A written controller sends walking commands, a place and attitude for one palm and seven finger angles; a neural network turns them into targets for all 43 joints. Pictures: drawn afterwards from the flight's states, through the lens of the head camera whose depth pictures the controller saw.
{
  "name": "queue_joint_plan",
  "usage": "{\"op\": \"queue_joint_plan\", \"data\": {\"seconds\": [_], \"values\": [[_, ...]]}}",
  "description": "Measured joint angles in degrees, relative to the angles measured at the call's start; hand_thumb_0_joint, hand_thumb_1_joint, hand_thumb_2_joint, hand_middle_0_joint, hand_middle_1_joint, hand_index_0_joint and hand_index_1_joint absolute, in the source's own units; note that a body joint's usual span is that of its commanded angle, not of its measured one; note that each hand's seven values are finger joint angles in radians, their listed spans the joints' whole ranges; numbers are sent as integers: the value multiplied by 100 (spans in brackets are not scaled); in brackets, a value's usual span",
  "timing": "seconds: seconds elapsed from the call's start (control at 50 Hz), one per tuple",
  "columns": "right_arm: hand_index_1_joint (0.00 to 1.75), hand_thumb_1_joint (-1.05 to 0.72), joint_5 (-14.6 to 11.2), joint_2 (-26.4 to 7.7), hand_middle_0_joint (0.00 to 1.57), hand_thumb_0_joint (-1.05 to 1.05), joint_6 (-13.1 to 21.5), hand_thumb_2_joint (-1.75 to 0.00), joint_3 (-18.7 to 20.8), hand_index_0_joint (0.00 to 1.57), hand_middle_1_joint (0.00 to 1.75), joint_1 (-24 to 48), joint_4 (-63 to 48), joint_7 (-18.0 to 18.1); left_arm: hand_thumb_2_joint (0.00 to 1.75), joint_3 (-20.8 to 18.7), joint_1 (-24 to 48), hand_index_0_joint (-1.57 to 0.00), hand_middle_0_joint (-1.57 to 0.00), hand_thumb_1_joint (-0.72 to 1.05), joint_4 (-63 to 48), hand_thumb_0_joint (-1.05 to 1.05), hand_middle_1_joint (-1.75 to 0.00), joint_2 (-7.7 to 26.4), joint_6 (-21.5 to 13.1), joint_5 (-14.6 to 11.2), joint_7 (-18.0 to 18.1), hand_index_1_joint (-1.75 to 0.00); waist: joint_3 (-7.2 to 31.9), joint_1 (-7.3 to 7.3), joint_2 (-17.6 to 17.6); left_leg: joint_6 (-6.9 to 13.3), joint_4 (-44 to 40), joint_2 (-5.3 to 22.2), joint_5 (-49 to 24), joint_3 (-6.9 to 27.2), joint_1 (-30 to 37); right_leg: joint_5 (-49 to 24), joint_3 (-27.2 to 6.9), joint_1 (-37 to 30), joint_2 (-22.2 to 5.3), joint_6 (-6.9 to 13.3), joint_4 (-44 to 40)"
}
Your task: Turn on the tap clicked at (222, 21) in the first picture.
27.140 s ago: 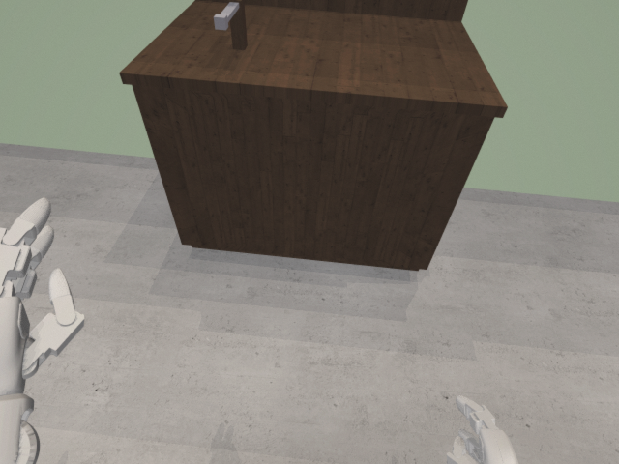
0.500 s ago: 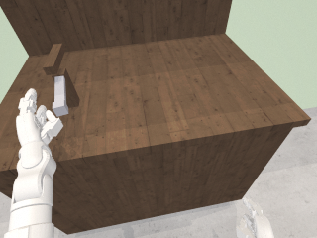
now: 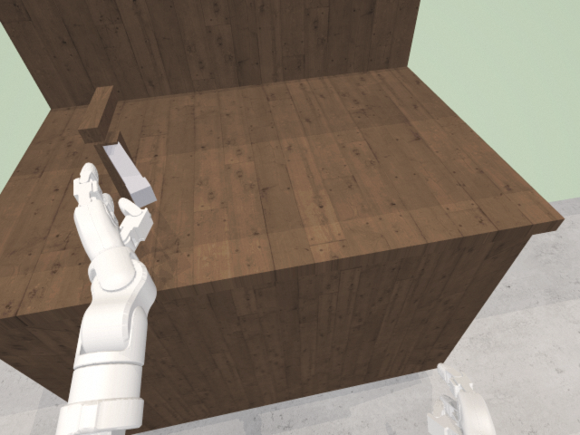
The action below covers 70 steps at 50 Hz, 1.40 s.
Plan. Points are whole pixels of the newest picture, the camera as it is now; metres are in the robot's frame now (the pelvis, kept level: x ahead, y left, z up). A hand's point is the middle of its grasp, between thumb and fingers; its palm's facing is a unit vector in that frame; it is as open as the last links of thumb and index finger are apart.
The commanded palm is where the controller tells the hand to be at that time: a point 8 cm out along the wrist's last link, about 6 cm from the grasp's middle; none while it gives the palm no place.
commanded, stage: push the lever round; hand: left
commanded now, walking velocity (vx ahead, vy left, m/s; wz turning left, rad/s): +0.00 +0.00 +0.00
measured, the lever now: (141, 192) +0.38 +0.25 +0.16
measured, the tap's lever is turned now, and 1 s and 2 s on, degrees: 25 52 76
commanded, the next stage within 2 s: lift the hand up off the lever in 1.76 s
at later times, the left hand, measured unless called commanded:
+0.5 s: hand (174, 202) +0.37 +0.20 +0.15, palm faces +0.70 -0.71 -0.04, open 7.7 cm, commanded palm +0.33 +0.22 +0.15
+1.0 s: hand (203, 186) +0.41 +0.17 +0.15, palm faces +0.77 -0.63 -0.09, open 7.6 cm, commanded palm +0.36 +0.19 +0.15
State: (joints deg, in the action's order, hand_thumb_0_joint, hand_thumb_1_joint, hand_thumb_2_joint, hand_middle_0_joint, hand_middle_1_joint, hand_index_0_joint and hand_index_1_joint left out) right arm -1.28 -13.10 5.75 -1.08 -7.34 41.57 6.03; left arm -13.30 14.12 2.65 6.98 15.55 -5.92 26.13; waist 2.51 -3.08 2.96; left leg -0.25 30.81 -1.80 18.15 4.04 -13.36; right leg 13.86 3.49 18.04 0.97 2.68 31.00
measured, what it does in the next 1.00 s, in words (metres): stands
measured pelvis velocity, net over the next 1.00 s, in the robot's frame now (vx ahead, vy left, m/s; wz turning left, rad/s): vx -0.01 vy -0.01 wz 0.00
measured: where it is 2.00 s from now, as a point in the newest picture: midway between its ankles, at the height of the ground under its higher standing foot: outside the picture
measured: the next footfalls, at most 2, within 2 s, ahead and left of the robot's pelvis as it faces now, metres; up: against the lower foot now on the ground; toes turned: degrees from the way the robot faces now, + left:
none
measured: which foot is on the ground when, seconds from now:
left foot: down 0.00-1.00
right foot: down 0.00-1.00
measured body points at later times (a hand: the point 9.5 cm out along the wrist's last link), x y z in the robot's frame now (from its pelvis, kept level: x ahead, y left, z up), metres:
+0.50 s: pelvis +0.00 +0.00 +0.00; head -0.01 -0.02 +0.45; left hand +0.33 +0.24 +0.16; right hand +0.19 -0.22 -0.10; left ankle -0.02 +0.13 -0.73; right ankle +0.03 -0.09 -0.73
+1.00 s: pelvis -0.01 -0.01 +0.00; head +0.00 -0.03 +0.45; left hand +0.36 +0.20 +0.16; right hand +0.16 -0.24 -0.12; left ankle -0.02 +0.13 -0.73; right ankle +0.03 -0.09 -0.73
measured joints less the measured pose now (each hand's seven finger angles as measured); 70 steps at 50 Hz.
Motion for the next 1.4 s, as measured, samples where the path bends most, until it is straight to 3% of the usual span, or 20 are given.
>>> {"op": "queue_joint_plan", "data": {"seconds": [0.2,0.56,1.16,1.4], "values": [[30,-90,58,77,20,1,-203,-90,2,20,30,138,34,-38,91,154,337,-15,-15,92,223,1,-15,-190,222,152,495,-15,15,27,-20,-5,-10,1,-17,15,10,-21,16,-23,0,4,-28],[30,-90,184,117,20,1,-349,-90,102,20,30,116,196,-190,91,257,1154,-15,-15,93,1050,1,-15,-551,234,433,1344,-15,74,67,-39,-24,54,-5,-34,15,-170,-32,21,159,-8,18,44],[30,-91,385,134,20,1,-500,-90,261,20,29,0,415,-452,92,-197,2871,-14,-15,94,2946,0,-15,-757,196,855,2550,-15,298,244,-80,-109,296,68,28,-7,-796,11,22,810,63,109,295],[30,-91,443,101,20,1,-554,-90,320,20,29,-182,458,-534,91,-385,3218,-10,-15,92,3303,1,-15,-765,159,985,2724,-13,383,310,-81,-143,363,87,78,-17,-970,83,18,1018,81,143,419]]}}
